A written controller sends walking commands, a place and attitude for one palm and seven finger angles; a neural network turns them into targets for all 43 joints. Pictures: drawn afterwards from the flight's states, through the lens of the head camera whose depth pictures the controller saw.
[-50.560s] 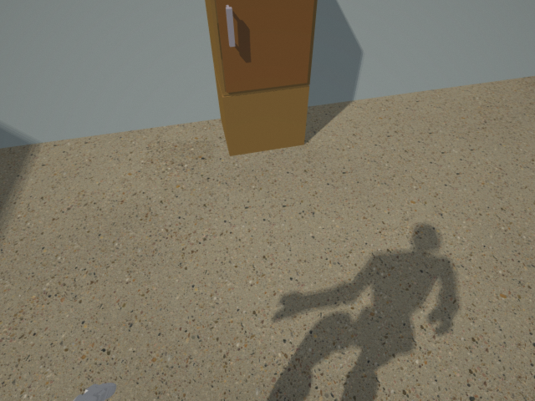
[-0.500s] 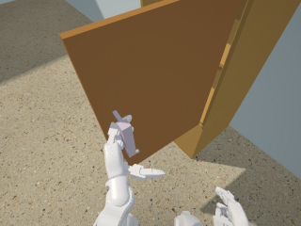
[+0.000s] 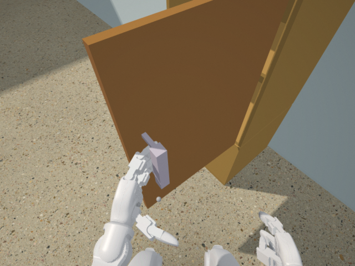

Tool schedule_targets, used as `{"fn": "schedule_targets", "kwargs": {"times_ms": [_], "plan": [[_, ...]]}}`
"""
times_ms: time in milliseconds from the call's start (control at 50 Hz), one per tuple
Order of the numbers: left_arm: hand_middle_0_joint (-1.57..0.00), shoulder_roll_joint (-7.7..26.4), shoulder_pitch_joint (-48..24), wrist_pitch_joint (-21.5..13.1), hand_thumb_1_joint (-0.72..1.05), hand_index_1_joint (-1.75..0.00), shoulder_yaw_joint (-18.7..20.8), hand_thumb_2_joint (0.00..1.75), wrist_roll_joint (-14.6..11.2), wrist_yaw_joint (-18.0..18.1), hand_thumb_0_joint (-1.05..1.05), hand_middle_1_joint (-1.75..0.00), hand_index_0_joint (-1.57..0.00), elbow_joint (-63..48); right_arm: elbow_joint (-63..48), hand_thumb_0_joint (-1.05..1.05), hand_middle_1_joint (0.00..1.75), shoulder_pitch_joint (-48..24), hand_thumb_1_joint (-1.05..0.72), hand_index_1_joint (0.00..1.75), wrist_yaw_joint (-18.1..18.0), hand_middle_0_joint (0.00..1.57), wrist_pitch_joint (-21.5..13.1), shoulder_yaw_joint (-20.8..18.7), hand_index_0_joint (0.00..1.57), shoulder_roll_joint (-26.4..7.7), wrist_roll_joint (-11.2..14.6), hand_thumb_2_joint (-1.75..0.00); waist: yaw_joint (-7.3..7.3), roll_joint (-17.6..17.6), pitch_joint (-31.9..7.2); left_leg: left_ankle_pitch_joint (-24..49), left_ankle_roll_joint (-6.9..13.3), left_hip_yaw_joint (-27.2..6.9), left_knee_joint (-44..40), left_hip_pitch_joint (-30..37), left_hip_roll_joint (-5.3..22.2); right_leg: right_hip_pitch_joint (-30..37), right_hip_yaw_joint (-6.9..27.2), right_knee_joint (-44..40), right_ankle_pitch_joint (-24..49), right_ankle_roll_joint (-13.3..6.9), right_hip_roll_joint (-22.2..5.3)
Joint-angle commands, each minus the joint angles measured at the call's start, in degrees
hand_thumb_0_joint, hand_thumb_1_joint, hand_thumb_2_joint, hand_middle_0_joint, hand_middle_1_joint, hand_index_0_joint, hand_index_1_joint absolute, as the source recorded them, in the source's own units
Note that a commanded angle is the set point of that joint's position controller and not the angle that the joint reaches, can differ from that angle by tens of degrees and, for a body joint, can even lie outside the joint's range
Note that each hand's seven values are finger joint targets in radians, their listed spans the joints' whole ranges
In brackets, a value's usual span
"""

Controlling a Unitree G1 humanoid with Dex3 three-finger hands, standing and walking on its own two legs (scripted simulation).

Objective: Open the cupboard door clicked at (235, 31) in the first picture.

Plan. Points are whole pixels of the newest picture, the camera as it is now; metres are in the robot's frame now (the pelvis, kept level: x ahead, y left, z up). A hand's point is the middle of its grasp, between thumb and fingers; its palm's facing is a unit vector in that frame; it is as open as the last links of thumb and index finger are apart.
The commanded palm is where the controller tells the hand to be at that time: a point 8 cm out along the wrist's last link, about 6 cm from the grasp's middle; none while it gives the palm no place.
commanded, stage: slide the hand sideways off the handle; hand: left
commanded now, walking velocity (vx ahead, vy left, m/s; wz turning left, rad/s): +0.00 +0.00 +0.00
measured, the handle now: (155, 161) +0.33 +0.07 +0.06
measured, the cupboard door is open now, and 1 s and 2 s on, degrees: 88 87 87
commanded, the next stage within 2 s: draw the hand back to the body in 0.72 s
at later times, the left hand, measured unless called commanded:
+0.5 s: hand (130, 216) +0.21 +0.10 +0.05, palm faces -0.13 -0.99 -0.03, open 16.0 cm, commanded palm +0.19 +0.17 +0.06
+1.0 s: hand (106, 219) +0.20 +0.14 +0.08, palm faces -0.11 -0.99 -0.09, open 16.3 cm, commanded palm +0.17 +0.20 +0.09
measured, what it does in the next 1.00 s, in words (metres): stands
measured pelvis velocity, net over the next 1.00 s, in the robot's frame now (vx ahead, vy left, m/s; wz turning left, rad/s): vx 0.01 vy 0.00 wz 0.00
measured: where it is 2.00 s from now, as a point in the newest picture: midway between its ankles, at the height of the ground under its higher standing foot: outside the picture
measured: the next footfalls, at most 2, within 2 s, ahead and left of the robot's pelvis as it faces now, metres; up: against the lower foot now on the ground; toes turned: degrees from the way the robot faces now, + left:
none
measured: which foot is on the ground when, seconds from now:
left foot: down 0.00-1.00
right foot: down 0.00-1.00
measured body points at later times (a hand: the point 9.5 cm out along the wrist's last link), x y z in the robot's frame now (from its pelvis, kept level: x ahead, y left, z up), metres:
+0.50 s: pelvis +0.01 -0.01 -0.01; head +0.07 -0.01 +0.44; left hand +0.22 +0.16 +0.06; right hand +0.20 -0.24 -0.08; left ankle +0.01 +0.11 -0.65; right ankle +0.04 -0.11 -0.65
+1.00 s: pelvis +0.01 +0.00 -0.01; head +0.05 -0.01 +0.44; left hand +0.20 +0.19 +0.09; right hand +0.19 -0.23 -0.07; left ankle +0.01 +0.11 -0.65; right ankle +0.04 -0.11 -0.65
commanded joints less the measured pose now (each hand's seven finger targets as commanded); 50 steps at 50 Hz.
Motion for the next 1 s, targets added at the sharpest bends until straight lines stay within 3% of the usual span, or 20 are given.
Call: {"fn": "schedule_targets", "kwargs": {"times_ms": [0,80,140,180,300,320,360,420,480,580,660,680,720,800,840,880,920,980], "plan": [[-0.15,3.28,-1.80,-4.17,-0.50,-0.30,3.06,0.30,-0.35,-0.10,0.00,-0.30,-0.15,-16.55,-10.20,0.00,0.30,-3.32,-0.90,0.30,-0.21,0.20,-2.02,-2.38,0.20,-5.79,0.27,-0.90,0.73,-1.25,-11.22,9.68,0.10,-1.67,-9.81,3.12,-1.00,11.62,0.73,-9.37,8.66,-1.67,1.31],[-0.15,3.75,-1.35,-3.23,-0.50,-0.30,3.72,0.30,-2.88,-2.23,0.00,-0.30,-0.15,-18.95,-10.49,0.00,0.30,-3.17,-0.90,0.30,-1.12,0.20,-2.14,-2.05,0.20,-6.00,0.64,-0.90,-0.53,-3.08,-10.46,7.93,0.28,-2.12,-9.35,2.10,-1.04,11.61,0.72,-10.25,7.01,-1.25,1.57],[-0.15,4.94,3.28,-3.27,-0.50,-0.30,6.26,0.30,-4.43,-3.56,0.00,-0.30,-0.15,-19.71,-10.73,0.00,0.30,-3.12,-0.90,0.30,-1.79,0.20,-2.58,-2.15,0.20,-6.02,0.78,-0.90,0.30,-3.79,-11.74,9.39,0.27,-2.00,-8.62,1.67,-1.14,12.60,0.76,-9.83,8.45,-1.16,1.75],[-0.15,4.91,4.45,-3.42,-0.50,-0.30,6.32,0.30,-5.14,-4.49,0.00,-0.30,-0.15,-20.93,-10.70,0.00,0.30,-2.69,-0.90,0.30,-1.99,0.20,-2.90,-2.25,0.20,-6.02,0.83,-0.90,0.00,-3.87,-12.60,10.73,0.27,-1.96,-7.93,1.87,-1.22,12.73,0.71,-9.20,10.54,-1.00,1.73],[-0.15,7.88,10.51,-3.40,-0.50,-0.30,10.30,0.30,-6.38,-6.50,0.00,-0.30,-0.15,-21.68,-11.04,0.00,0.30,-2.32,-0.90,0.30,-2.27,0.20,-3.18,-2.52,0.20,-5.89,0.98,-0.90,0.82,-3.49,-12.34,12.24,0.12,-1.53,-6.66,0.22,-1.29,13.48,1.31,-8.37,13.00,-0.88,1.73],[-0.15,9.32,12.50,-3.40,-0.50,-0.30,12.17,0.30,-6.55,-6.70,0.00,-0.30,-0.15,-21.91,-11.07,0.00,0.30,-2.36,-0.90,0.30,-2.33,0.20,-3.01,-2.71,0.20,-6.02,1.05,-0.90,1.57,-3.02,-12.82,13.44,0.12,-1.57,-6.65,0.08,-1.29,14.29,1.27,-8.16,13.90,-1.13,1.89],[-0.15,8.26,13.35,-3.55,-0.50,-0.30,10.99,0.30,-7.07,-7.76,0.00,-0.30,-0.15,-23.20,-11.45,0.00,0.30,-2.31,-0.90,0.30,-2.26,0.20,-3.05,-2.67,0.20,-5.73,1.15,-0.90,1.10,-1.90,-12.42,13.58,0.04,-1.35,-6.50,0.38,-1.33,13.95,1.14,-7.89,14.63,-0.93,1.75],[-0.15,10.19,14.17,-3.54,-0.50,-0.30,13.49,0.30,-8.05,-8.66,0.00,-0.30,-0.15,-23.20,-11.19,0.00,0.30,-2.55,-0.90,0.30,-2.69,0.20,-2.88,-2.89,0.20,-5.99,1.30,-0.90,0.91,-3.18,-11.48,12.81,0.13,-1.56,-5.75,-1.09,-1.28,13.85,1.66,-8.34,13.34,-0.89,2.01],[-0.15,10.32,15.60,-4.23,-0.50,-0.30,14.16,0.30,-9.21,-10.01,0.00,-0.30,-0.15,-24.60,-11.31,0.00,0.30,-2.42,-0.90,0.30,-2.88,0.20,-3.19,-3.06,0.20,-5.91,1.47,-0.90,1.03,-1.55,-12.17,13.10,-0.01,-1.49,-5.35,-0.51,-1.27,13.20,1.55,-7.77,13.67,-0.85,2.04],[-0.15,10.52,15.73,-4.55,-0.50,-0.30,13.26,0.30,-10.33,-12.73,0.00,-0.30,-0.15,-25.14,-11.35,0.00,0.30,-2.33,-0.90,0.30,-3.44,0.20,-3.79,-3.14,0.20,-6.39,1.65,-0.90,-0.18,-2.37,-11.03,11.50,0.19,-1.74,-4.43,-1.54,-1.21,11.54,1.87,-8.21,11.31,-0.53,1.98],[-0.15,12.19,16.51,-4.09,-0.50,-0.30,14.81,0.30,-10.94,-14.47,0.00,-0.30,-0.15,-25.17,-11.31,0.00,0.30,-2.31,-0.90,0.30,-3.84,0.20,-4.04,-3.34,0.20,-6.72,1.81,-0.90,0.07,-1.26,-10.82,10.78,0.18,-1.93,-4.43,-1.50,-1.06,10.19,1.47,-7.84,9.21,-0.69,2.20],[-0.15,11.30,15.60,-3.96,-0.50,-0.30,13.62,0.30,-11.13,-14.83,0.00,-0.30,-0.15,-25.97,-11.52,0.00,0.30,-2.25,-0.90,0.30,-3.90,0.20,-4.27,-3.15,0.20,-6.72,1.78,-0.90,-0.39,-1.35,-11.38,10.69,0.30,-1.99,-4.16,-1.34,-1.17,10.02,1.46,-7.87,9.21,-0.57,2.16],[-0.15,12.07,15.18,-3.47,-0.50,-0.30,14.73,0.30,-11.40,-14.60,0.00,-0.30,-0.15,-25.82,-11.55,0.00,0.30,-2.60,-0.90,0.30,-4.11,0.20,-4.36,-3.25,0.20,-6.86,1.84,-0.90,-0.16,-2.67,-11.34,10.19,0.35,-2.13,-4.00,-2.20,-1.11,10.30,1.58,-8.08,7.64,-0.63,2.26],[-0.15,11.22,15.05,-2.70,-0.50,-0.30,13.77,0.30,-11.27,-13.51,0.00,-0.30,-0.15,-27.12,-12.11,0.00,0.30,-2.48,-0.90,0.30,-3.96,0.20,-4.71,-3.06,0.20,-6.69,1.92,-0.90,0.26,-0.34,-11.24,9.43,0.15,-2.42,-4.97,-0.96,-1.09,8.64,0.50,-7.47,6.41,-0.77,2.35],[-0.15,14.91,16.13,-2.42,-0.50,-0.30,17.56,0.30,-11.25,-12.48,0.00,-0.30,-0.15,-31.23,-12.63,0.00,0.30,-2.27,-0.90,0.30,-4.19,0.20,-4.41,-3.32,0.20,-6.72,2.00,-0.90,1.63,-0.29,-14.81,11.84,0.29,-2.15,-5.77,0.80,-1.09,12.13,0.95,-7.83,8.85,-0.89,2.45],[-0.15,16.23,18.04,-1.48,-0.50,-0.30,18.89,0.30,-11.23,-12.03,0.00,-0.30,-0.15,-33.71,-13.11,0.00,0.30,-1.90,-0.90,0.30,-4.25,0.20,-3.92,-3.21,0.20,-6.27,2.40,-0.90,2.04,1.07,-15.35,13.23,0.24,-1.94,-7.64,3.06,-1.20,14.55,0.52,-8.61,11.01,-0.89,2.55],[-0.15,17.25,18.79,0.13,-0.50,-0.30,20.10,0.30,-11.34,-11.66,0.00,-0.30,-0.15,-34.03,-13.16,0.00,0.30,-2.09,-0.90,0.30,-4.46,0.20,-3.34,-3.00,0.20,-6.18,2.80,-0.90,1.86,1.77,-13.46,13.06,0.34,-1.90,-9.10,3.78,-1.23,15.64,0.30,-10.32,10.51,-0.86,2.78],[-0.15,14.82,19.16,2.43,-0.50,-0.30,19.12,0.30,-12.58,-12.43,0.00,-0.30,-0.15,-31.49,-12.88,0.00,0.30,-2.07,-0.90,0.30,-4.63,0.20,-3.10,-2.32,0.20,-6.28,3.34,-0.90,0.30,0.13,-7.46,9.75,0.30,-2.09,-11.02,3.93,-1.10,14.66,-0.20,-13.59,6.79,-0.35,2.93]]}}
